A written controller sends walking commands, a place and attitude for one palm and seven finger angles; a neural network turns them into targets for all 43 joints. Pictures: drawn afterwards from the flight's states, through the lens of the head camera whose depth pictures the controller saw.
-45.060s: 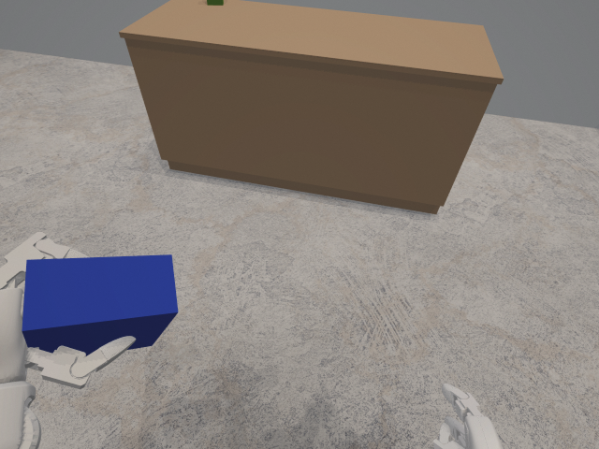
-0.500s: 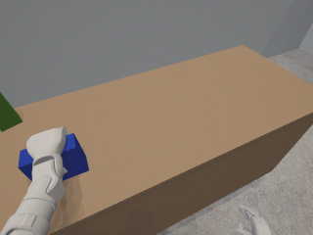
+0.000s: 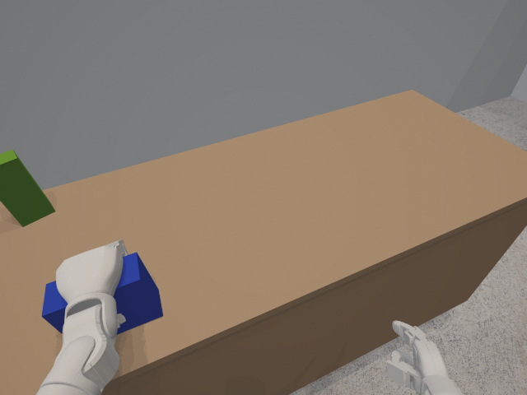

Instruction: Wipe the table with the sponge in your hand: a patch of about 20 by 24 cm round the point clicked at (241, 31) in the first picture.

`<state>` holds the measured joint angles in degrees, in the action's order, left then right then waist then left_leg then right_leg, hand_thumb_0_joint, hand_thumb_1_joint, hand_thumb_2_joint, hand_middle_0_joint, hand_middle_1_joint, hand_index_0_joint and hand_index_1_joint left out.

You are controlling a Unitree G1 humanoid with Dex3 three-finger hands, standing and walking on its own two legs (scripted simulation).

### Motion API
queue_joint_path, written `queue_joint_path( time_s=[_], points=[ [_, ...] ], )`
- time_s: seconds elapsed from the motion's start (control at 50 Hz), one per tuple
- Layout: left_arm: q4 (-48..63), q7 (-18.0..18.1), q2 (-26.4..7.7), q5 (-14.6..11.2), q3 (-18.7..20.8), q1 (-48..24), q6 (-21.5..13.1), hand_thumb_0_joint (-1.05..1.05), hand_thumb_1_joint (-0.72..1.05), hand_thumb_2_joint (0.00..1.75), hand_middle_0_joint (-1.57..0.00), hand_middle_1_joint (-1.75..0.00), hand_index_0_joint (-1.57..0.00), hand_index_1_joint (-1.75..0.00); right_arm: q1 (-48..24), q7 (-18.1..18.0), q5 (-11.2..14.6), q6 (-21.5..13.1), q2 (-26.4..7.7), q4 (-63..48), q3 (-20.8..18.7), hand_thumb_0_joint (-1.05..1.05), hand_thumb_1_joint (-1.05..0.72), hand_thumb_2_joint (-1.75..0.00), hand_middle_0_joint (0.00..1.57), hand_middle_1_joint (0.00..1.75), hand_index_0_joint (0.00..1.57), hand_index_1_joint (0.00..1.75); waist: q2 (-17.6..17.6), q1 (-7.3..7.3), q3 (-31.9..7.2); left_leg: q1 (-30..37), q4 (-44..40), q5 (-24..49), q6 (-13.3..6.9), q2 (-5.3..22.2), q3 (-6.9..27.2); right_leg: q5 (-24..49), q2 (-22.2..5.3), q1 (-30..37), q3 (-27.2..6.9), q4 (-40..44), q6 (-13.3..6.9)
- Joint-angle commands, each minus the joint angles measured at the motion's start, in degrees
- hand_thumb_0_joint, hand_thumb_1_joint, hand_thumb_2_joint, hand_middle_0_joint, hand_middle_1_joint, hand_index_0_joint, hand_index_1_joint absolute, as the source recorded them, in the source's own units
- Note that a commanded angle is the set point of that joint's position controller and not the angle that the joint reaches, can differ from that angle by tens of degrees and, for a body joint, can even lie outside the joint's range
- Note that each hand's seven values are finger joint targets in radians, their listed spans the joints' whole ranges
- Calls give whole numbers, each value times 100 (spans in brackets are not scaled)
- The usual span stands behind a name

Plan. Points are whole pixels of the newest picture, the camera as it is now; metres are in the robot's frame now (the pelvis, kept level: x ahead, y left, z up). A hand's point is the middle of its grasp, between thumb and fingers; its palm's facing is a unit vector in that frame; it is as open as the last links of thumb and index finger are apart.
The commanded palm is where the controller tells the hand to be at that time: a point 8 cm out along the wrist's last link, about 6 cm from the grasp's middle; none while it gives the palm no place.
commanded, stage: wipe back along the first lane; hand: left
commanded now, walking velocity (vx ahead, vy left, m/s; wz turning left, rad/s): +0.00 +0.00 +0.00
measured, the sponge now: (112, 306) +0.25 +0.30 -0.02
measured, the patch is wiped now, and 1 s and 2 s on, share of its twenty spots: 1.00 1.00 1.00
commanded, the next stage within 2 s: lift the sponge slowly off the table in 0.22 s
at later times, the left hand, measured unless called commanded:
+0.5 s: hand (108, 309) +0.22 +0.28 +0.03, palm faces +0.00 -0.10 -1.00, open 10.0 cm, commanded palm +0.19 +0.26 +0.08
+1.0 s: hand (114, 309) +0.22 +0.26 +0.04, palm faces +0.00 -0.16 -0.99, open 10.0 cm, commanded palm +0.19 +0.26 +0.11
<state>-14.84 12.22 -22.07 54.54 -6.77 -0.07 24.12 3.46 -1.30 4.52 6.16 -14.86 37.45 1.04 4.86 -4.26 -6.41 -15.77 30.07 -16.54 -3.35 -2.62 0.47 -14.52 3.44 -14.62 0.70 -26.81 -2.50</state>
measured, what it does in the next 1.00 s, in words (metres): stands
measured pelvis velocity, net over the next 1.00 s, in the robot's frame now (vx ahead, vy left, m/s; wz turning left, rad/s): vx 0.00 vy -0.02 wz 0.00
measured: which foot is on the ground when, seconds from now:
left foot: down 0.00-1.00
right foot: down 0.00-1.00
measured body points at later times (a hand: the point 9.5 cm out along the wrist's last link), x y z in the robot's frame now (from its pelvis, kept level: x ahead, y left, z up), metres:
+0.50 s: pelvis -0.01 +0.00 +0.00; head -0.04 -0.04 +0.45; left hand +0.22 +0.28 +0.09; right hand +0.23 -0.22 -0.08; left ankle -0.01 +0.08 -0.74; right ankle -0.01 -0.10 -0.74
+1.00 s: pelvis +0.00 -0.02 +0.00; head -0.04 -0.05 +0.45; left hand +0.22 +0.26 +0.10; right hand +0.25 -0.22 -0.06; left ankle -0.01 +0.08 -0.74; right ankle -0.01 -0.10 -0.74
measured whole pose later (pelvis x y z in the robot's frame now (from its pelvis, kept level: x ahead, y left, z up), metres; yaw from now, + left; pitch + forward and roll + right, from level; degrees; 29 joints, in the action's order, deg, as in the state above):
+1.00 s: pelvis +0.00 -0.02 +0.00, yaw +0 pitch -2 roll +0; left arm -2.5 7.2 -21.0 52.9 -8.1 7.0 26.6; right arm 0.5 -2.0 3.0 4.1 -14.2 38.9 1.7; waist 4.9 -6.2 -3.2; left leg -9.0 26.5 -15.1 -2.3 -2.0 0.6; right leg -13.5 4.1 -8.5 0.5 -24.3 -3.7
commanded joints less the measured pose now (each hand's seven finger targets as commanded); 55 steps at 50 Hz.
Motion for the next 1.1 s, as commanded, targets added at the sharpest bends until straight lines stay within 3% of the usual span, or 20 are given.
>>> queue_joint_path(
  time_s=[0.0, 0.02, 0.06, 0.12, 0.18, 0.22, 0.26, 0.32, 0.38, 0.42, 0.46, 0.64, 0.68, 0.72, 0.76, 0.9, 0.92, 0.98, 1.02, 1.08],
  points=[
    [519, -157, -400, -328, 301, -134, 112, 0, 10, 130, -120, -160, -120, -160, -1182, -41, 23, -267, -654, -938, -221, 0, -90, -90, 20, 30, 20, 30, -838, -101, -514, 146, -393, 1327, 80, 114, 332, 1520, -103, 512, -301, 303, -198],
    [608, -161, -561, -306, 412, -125, 111, 0, 10, 130, -120, -160, -120, -160, -1211, -38, 18, -259, -685, -914, -225, 0, -90, -90, 20, 30, 20, 30, -756, -116, -523, 172, -400, 1357, 85, 117, 361, 1536, -90, 528, -387, 299, -227],
    [742, -197, -159, -296, 25, -13, 158, 0, 10, 130, -120, -160, -120, -160, -1257, -8, 35, -272, -616, -980, -198, 0, -90, -90, 20, 30, 20, 30, -652, -76, -413, 206, -421, 1320, 84, 131, 369, 1370, -81, 428, -281, 309, -221],
    [836, -212, -404, -256, 222, -83, 191, 0, 10, 130, -120, -160, -120, -160, -1287, -18, 14, -266, -658, -936, -205, 0, -90, -90, 20, 30, 20, 30, -669, -97, -370, 223, -464, 1238, 82, 142, 390, 1223, -60, 412, -359, 348, -241],
    [854, -236, -126, -283, -42, -19, 219, 0, 10, 130, -120, -160, -120, -160, -1349, -33, 26, -292, -602, -982, -178, 0, -90, -90, 20, 30, 20, 30, -707, -85, -197, 198, -511, 1018, 66, 138, 397, 857, -48, 295, -326, 418, -224],
    [960, -212, -370, -271, 204, 23, 189, 0, 10, 130, -120, -160, -120, -160, -1366, -31, 9, -306, -642, -954, -204, 0, -90, -90, 20, 30, 20, 30, -664, -141, -327, 230, -505, 1051, 71, 137, 408, 923, -43, 387, -411, 402, -250],
    [1002, -227, 64, -285, -196, 184, 181, 0, 10, 130, -120, -160, -120, -160, -1393, 1, 16, -327, -585, -1001, -181, 0, -90, -90, 20, 30, 20, 30, -757, -96, -303, 242, -484, 1086, 63, 137, 397, 961, -43, 353, -312, 382, -232],
    [1167, -186, -271, -281, 121, 139, 180, 0, 10, 130, -120, -160, -120, -160, -1411, 3, -3, -309, -630, -953, -206, 0, -90, -90, 20, 30, 20, 30, -717, -135, -350, 245, -511, 1094, 71, 148, 415, 1016, -41, 413, -419, 383, -245],
    [1304, -153, -112, -289, -19, 150, 217, 0, 10, 130, -120, -160, -120, -160, -1457, -5, -3, -358, -568, -988, -208, 0, -90, -90, 20, 30, 20, 30, -746, -138, -321, 321, -499, 1167, 46, 134, 404, 1076, -52, 438, -376, 395, -235],
    [1384, -146, -441, -253, 233, -68, 239, 0, 10, 130, -120, -160, -120, -160, -1480, -36, -26, -351, -623, -932, -198, 0, -90, -90, 20, 30, 20, 30, -620, -156, -396, 351, -537, 1108, 46, 127, 408, 1030, -48, 492, -475, 429, -246],
    [1366, -181, -265, -214, 27, -209, 282, 0, 10, 130, -120, -160, -120, -160, -1497, -53, -8, -368, -575, -938, -172, 0, -90, -90, 20, 30, 20, 30, -618, -107, -254, 343, -570, 1036, 38, 118, 406, 854, -58, 441, -404, 464, -230],
    [1911, -258, -626, -108, 264, -483, 116, 0, 10, 130, -120, -160, -120, -160, -1503, -89, -69, -487, -549, -954, -193, 0, -90, -90, 20, 30, 20, 30, -342, -167, -513, 585, -584, 1219, -3, 93, 413, 997, -70, 687, -499, 481, -262],
    [1826, -281, -619, -97, 277, -466, 109, 0, 10, 130, -120, -160, -120, -160, -1492, -87, -79, -486, -560, -882, -172, 0, -90, -90, 20, 30, 20, 30, -532, -123, -397, 582, -579, 1300, 15, 97, 396, 1199, -72, 666, -524, 517, -259],
    [2190, -281, -742, -68, 330, -596, 90, 0, 10, 130, -120, -160, -120, -160, -1558, -83, -94, -509, -571, -939, -176, 0, -90, -90, 20, 30, 20, 30, -286, -161, -528, 696, -608, 1398, 12, 102, 427, 1248, -68, 738, -565, 502, -282],
    [2172, -268, -628, -60, 262, -446, 106, 0, 10, 130, -120, -160, -120, -160, -1551, -79, -97, -544, -527, -945, -173, 0, -90, -90, 20, 30, 20, 30, -354, -177, -525, 716, -591, 1456, 1, 98, 417, 1288, -80, 767, -514, 505, -271],
    [2348, -281, -955, 31, 493, -581, 223, 0, 10, 130, -120, -160, -120, -160, -1670, -94, -122, -509, -545, -898, -139, 0, -90, -90, 20, 30, 20, 30, -368, -210, -511, 764, -622, 1570, 10, 72, 371, 1558, -125, 955, -604, 559, -266],
    [2468, -272, -1217, 23, 710, -713, 223, 0, 10, 130, -120, -160, -120, -160, -1688, -110, -135, -500, -573, -879, -141, 0, -90, -90, 20, 30, 20, 30, -296, -223, -569, 815, -637, 1545, 8, 74, 373, 1543, -120, 1017, -696, 577, -281],
    [2492, -315, -1101, 9, 640, -500, 247, 0, 10, 130, -120, -160, -120, -160, -1726, -112, -126, -500, -531, -893, -127, 0, -90, -90, 20, 30, 20, 30, -236, -235, -514, 824, -641, 1617, 12, 61, 359, 1624, -140, 1060, -644, 585, -266],
    [2749, -346, -1336, 34, 765, -816, 232, 0, 10, 130, -120, -160, -120, -160, -1771, -131, -130, -502, -558, -893, -117, 0, -90, -90, 20, 30, 20, 30, -57, -217, -580, 926, -665, 1594, 7, 64, 397, 1486, -121, 1069, -758, 643, -296],
    [2768, -419, -1017, 6, 492, -665, 233, 0, 10, 130, -120, -160, -120, -160, -1764, -119, -121, -541, -516, -919, -118, 0, -90, -90, 20, 30, 20, 30, -33, -196, -507, 965, -667, 1663, 3, 77, 405, 1471, -117, 997, -626, 654, -287]
  ],
)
